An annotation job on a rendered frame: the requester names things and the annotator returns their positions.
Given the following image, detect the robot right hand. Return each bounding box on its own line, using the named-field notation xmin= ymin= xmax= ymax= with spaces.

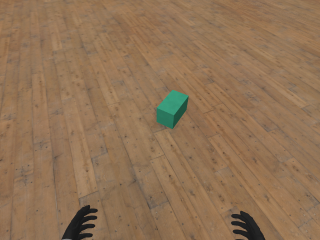
xmin=231 ymin=211 xmax=266 ymax=240

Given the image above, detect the carton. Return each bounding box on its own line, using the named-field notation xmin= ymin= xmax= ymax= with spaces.
xmin=156 ymin=90 xmax=189 ymax=129

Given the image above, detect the robot left hand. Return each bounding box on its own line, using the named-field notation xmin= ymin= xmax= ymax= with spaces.
xmin=61 ymin=205 xmax=98 ymax=240

